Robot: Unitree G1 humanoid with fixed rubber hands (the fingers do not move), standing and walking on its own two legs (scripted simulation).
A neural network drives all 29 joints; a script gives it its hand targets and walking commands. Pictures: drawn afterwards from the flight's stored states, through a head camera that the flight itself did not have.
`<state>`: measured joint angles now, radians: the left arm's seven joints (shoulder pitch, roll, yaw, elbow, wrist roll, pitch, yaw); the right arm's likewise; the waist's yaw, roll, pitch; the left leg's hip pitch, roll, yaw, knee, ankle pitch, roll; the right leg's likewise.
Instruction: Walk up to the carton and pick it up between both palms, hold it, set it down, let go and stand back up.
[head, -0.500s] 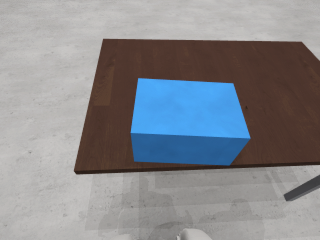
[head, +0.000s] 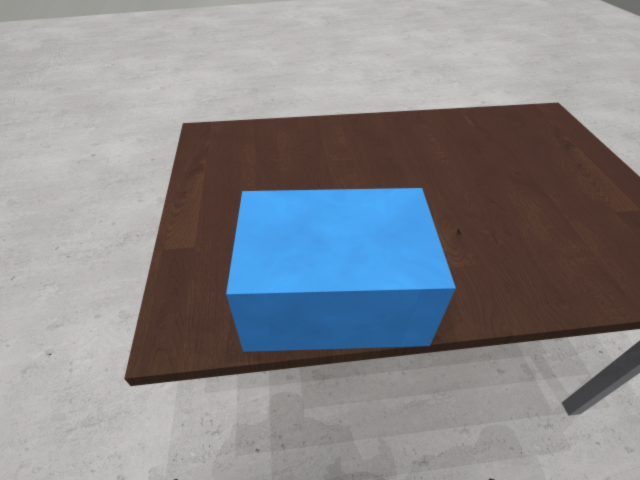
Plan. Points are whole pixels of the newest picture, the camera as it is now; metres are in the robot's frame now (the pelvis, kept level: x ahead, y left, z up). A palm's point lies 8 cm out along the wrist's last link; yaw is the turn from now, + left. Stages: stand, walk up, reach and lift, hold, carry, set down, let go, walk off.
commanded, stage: walk up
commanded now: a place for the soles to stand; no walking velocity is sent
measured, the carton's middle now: (334, 267) +0.45 -0.01 -0.04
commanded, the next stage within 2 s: reach and lift in 1.24 s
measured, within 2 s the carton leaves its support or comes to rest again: neither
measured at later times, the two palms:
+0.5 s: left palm out of the picture +0.04 +0.24 -0.13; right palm out of the picture +0.04 -0.24 -0.13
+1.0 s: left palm out of the picture +0.05 +0.26 -0.13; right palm out of the picture +0.03 -0.23 -0.13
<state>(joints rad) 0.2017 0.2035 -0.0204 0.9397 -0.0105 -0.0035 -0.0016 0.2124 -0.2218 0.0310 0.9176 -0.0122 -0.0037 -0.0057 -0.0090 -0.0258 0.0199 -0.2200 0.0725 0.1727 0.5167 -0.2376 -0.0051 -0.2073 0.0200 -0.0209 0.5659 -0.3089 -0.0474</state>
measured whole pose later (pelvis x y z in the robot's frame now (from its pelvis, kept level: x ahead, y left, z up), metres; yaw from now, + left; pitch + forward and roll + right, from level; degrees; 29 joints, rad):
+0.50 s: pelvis +0.00 +0.00 +0.00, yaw -1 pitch -2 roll +0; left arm 0.26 0.22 -0.02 1.00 -0.01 -0.01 0.01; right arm 0.25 -0.22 0.04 1.01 -0.02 -0.01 -0.02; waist 0.00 -0.01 0.02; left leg -0.21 0.09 0.18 0.48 -0.23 -0.01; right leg -0.19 0.04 -0.01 0.49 -0.27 -0.05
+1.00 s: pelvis +0.00 +0.01 +0.00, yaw -4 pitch -2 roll +1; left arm 0.27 0.24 -0.02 1.01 0.00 0.00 0.02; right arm 0.22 -0.22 0.03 1.03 -0.02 0.01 -0.02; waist 0.00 -0.02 0.04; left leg -0.21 0.09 0.24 0.51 -0.25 0.01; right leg -0.22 0.04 0.04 0.54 -0.29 -0.03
